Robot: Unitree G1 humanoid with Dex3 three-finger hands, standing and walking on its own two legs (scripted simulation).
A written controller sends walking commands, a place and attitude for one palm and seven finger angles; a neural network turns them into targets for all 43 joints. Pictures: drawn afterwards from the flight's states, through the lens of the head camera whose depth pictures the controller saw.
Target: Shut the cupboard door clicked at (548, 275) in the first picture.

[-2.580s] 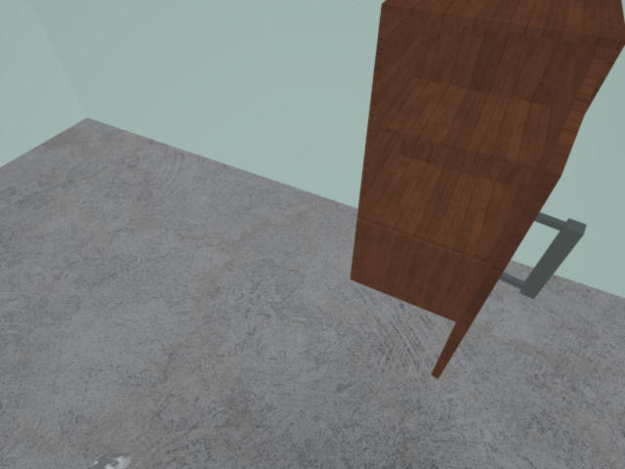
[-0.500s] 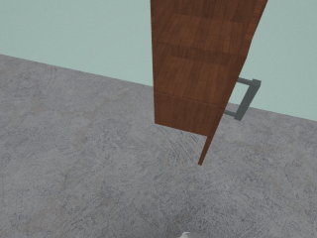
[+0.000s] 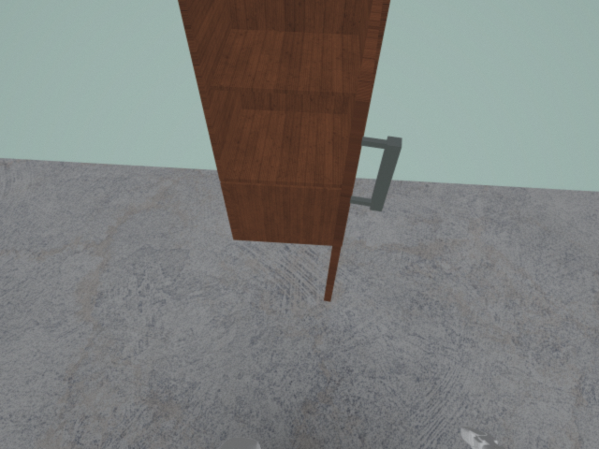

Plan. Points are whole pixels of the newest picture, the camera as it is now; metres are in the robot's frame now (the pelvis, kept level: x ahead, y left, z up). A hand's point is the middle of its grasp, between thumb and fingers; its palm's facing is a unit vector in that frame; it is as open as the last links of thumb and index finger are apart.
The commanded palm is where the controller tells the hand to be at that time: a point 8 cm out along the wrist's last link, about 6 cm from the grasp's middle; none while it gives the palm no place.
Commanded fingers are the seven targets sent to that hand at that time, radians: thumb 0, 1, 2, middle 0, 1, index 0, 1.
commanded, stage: walk around to get in front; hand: left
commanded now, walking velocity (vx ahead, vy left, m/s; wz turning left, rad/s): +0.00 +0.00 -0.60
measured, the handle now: (372, 175) +0.54 -0.06 +0.03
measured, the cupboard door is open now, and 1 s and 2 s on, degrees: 82 82 82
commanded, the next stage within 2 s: none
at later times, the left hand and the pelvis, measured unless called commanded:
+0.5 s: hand (179, 438) +0.14 +0.20 -0.17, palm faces -0.31 -0.93 -0.20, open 7.4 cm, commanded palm none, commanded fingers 0.00 0.90 0.90 -0.20 -0.30 -0.20 -0.30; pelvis -0.01 +0.04 +0.00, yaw -19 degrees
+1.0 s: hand (227, 417) +0.18 +0.14 -0.17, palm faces -0.53 -0.82 -0.22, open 7.4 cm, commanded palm none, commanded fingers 0.00 0.90 0.90 -0.20 -0.30 -0.20 -0.30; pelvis +0.01 +0.01 +0.00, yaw -36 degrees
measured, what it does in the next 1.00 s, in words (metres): steps on the spot, turning right: left foot, then right foot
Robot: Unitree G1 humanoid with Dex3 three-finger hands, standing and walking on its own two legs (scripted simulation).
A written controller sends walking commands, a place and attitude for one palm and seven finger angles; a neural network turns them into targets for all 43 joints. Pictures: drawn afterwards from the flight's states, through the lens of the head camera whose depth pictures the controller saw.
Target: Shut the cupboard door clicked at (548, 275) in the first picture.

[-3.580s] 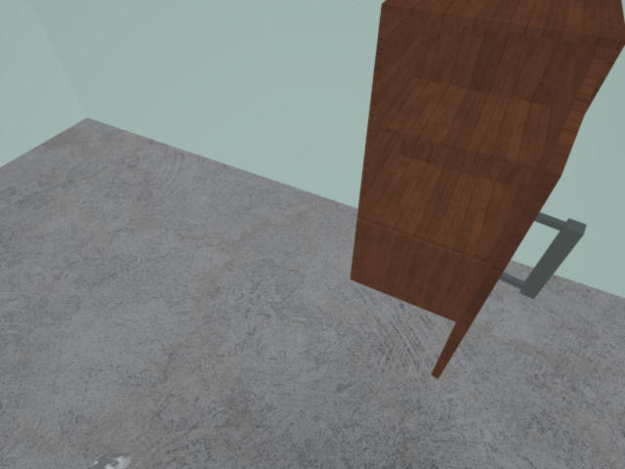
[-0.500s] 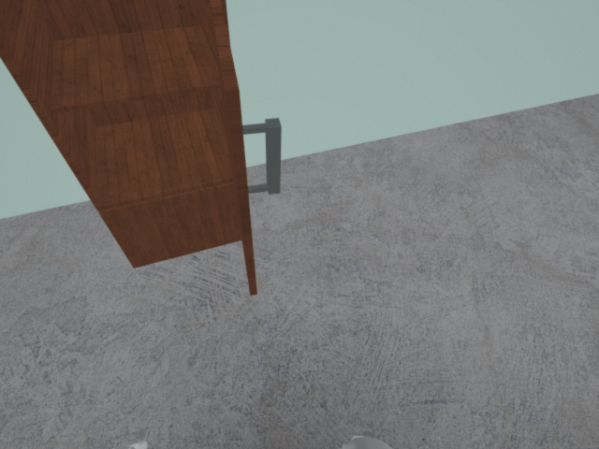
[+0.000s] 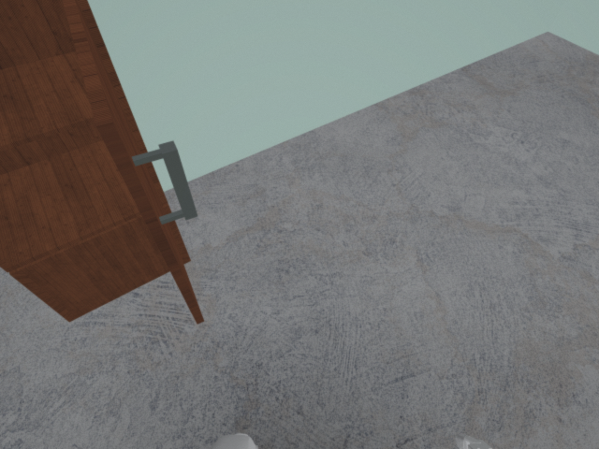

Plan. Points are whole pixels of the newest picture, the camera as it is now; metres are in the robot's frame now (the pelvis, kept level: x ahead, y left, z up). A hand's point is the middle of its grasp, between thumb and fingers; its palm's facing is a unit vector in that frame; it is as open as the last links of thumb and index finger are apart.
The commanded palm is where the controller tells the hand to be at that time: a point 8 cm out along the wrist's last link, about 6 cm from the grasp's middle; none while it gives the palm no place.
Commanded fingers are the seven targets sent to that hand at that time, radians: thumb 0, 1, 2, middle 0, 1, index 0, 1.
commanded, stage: walk around to get in front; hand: left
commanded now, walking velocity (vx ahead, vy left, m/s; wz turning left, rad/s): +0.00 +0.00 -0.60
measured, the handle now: (167, 188) +0.47 +0.26 +0.03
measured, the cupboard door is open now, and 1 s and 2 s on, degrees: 82 82 82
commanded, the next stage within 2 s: none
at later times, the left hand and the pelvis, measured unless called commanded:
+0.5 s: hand (189, 427) +0.16 +0.18 -0.16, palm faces -0.32 -0.92 -0.22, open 7.4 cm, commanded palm none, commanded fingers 0.00 0.90 0.90 -0.20 -0.30 -0.20 -0.30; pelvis +0.01 +0.02 +0.00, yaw -20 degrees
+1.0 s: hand (209, 412) +0.19 +0.16 -0.18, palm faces -0.47 -0.87 -0.16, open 7.4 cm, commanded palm none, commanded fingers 0.00 0.90 0.90 -0.20 -0.30 -0.20 -0.30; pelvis +0.09 +0.00 +0.00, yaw -35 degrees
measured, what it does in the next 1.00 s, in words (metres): steps on the spot, turning right: left foot, then right foot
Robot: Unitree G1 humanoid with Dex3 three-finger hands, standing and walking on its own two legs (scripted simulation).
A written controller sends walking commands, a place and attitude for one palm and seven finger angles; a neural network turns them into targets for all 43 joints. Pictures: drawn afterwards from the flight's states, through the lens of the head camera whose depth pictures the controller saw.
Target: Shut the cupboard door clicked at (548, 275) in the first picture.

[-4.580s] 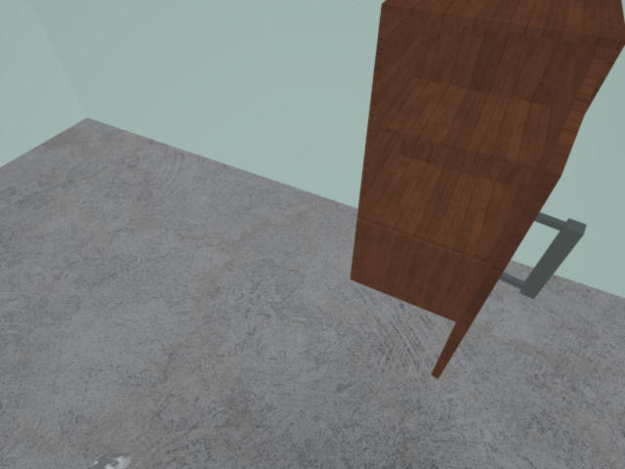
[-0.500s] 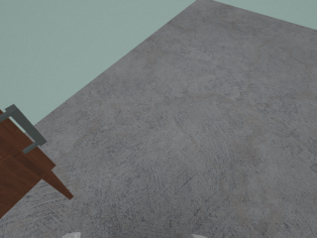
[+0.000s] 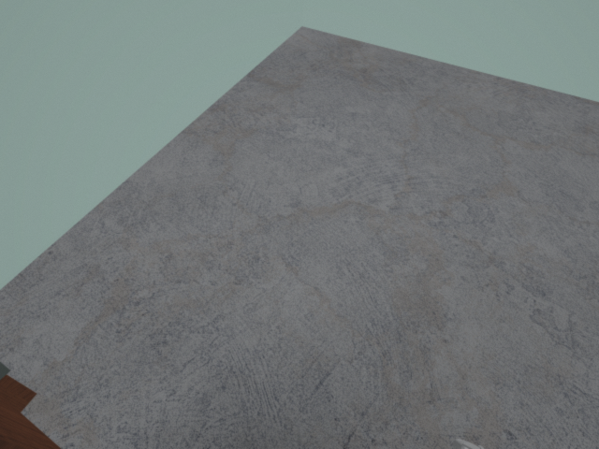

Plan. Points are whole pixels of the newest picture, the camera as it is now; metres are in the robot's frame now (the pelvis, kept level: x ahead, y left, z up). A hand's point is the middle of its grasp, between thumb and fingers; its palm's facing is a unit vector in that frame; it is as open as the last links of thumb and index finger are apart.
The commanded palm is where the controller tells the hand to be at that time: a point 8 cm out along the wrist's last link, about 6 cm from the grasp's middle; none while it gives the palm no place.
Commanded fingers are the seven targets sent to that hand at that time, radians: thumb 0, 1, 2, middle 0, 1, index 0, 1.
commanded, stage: walk around to get in front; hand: left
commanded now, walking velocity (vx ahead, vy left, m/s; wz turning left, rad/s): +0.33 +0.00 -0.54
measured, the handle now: out of the picture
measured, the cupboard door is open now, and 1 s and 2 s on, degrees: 82 82 82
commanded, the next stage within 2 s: none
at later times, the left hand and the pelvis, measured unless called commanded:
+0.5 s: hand (236, 332) +0.33 +0.14 -0.17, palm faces -0.33 -0.94 -0.13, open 7.4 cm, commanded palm none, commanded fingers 0.00 0.90 0.90 -0.20 -0.30 -0.20 -0.30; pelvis +0.17 +0.01 +0.00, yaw -16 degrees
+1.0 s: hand (269, 287) +0.43 +0.10 -0.17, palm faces -0.28 -0.94 -0.21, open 7.3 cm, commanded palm none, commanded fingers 0.00 0.90 0.90 -0.20 -0.30 -0.20 -0.30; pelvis +0.39 -0.08 +0.01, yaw -21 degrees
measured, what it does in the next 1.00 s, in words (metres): walks ahead, turning right: right foot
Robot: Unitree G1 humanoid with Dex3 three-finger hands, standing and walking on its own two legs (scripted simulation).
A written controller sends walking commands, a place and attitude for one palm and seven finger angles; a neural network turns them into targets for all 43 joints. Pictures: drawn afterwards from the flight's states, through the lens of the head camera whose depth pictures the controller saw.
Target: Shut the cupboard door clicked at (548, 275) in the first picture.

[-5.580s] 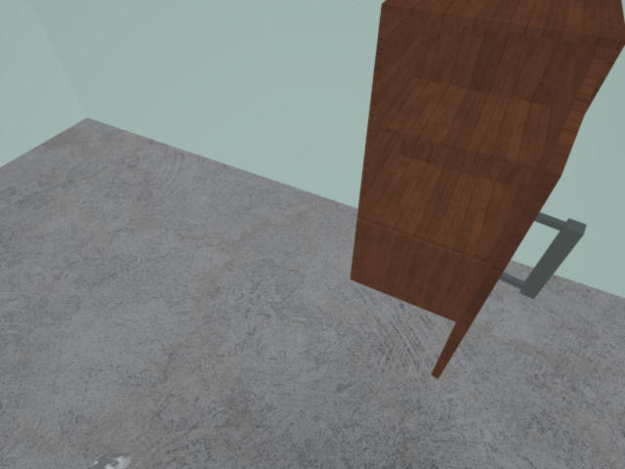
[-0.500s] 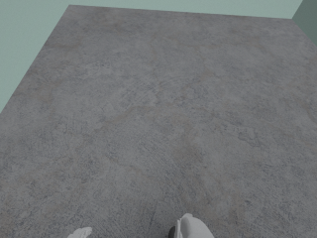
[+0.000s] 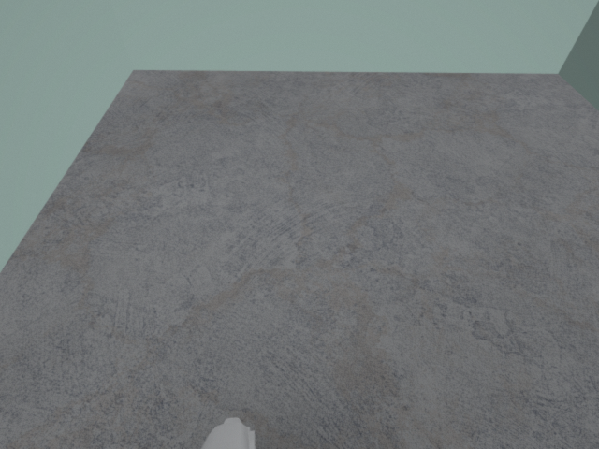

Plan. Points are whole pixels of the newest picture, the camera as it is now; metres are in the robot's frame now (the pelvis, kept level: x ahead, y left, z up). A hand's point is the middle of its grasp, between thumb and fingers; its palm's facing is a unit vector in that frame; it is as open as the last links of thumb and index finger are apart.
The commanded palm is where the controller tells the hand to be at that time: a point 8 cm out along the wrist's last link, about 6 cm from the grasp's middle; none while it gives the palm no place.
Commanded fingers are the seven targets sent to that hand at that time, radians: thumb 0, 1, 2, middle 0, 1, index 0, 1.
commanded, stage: walk around to get in front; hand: left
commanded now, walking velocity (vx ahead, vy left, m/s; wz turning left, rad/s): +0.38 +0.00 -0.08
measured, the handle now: out of the picture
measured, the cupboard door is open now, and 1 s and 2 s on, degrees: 82 82 82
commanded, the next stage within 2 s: walk to a spot facing it in 1.48 s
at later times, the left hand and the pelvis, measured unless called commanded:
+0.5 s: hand (193, 364) +0.28 +0.21 -0.16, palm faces -0.04 -0.98 -0.19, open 7.3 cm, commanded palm none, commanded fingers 0.00 0.90 0.90 -0.20 -0.30 -0.20 -0.30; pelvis +0.21 +0.03 +0.01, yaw -6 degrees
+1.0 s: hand (248, 311) +0.40 +0.13 -0.18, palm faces +0.01 -0.99 -0.15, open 7.3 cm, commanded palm none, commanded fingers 0.00 0.90 0.90 -0.20 -0.30 -0.20 -0.30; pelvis +0.41 -0.03 +0.00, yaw -4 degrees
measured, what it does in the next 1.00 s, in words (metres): walks ahead: left foot, then right foot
